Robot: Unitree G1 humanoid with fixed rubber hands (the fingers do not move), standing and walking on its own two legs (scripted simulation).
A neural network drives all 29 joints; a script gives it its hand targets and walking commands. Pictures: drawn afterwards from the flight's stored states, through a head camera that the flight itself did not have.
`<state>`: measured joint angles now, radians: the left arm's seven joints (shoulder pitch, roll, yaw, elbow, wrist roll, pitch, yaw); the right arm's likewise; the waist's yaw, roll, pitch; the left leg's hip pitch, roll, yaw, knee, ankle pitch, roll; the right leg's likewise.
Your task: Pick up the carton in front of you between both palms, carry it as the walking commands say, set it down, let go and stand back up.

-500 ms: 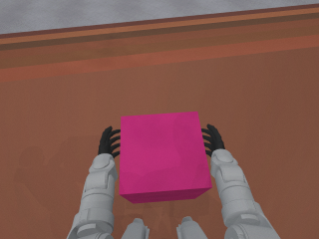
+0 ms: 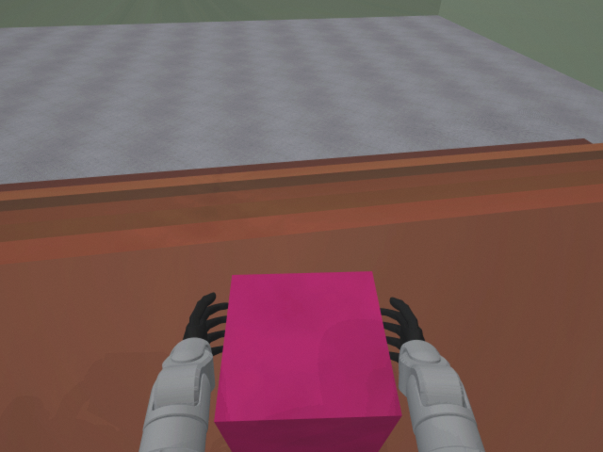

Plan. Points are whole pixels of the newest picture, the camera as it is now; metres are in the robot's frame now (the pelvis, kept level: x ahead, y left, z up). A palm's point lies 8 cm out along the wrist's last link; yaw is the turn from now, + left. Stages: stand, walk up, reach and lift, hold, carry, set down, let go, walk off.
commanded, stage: reach and lift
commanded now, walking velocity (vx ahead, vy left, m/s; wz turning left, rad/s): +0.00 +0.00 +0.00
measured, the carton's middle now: (304, 372) +0.29 +0.00 -0.06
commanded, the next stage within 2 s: hold in 0.98 s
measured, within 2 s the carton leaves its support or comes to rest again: neither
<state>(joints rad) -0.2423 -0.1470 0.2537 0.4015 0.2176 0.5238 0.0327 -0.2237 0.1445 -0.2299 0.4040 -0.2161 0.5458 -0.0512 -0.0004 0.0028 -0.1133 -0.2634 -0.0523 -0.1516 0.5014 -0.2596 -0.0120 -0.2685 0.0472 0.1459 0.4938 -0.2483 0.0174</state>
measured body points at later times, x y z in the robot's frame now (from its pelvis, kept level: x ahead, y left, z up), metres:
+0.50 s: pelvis -0.02 +0.00 +0.00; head -0.04 -0.01 +0.45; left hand +0.30 +0.15 +0.03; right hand +0.29 -0.15 +0.02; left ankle +0.00 +0.13 -0.74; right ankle +0.01 -0.13 -0.74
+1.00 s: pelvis +0.00 +0.00 +0.01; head -0.04 +0.00 +0.46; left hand +0.30 +0.15 +0.04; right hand +0.29 -0.15 +0.03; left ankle +0.00 +0.13 -0.74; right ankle +0.01 -0.13 -0.74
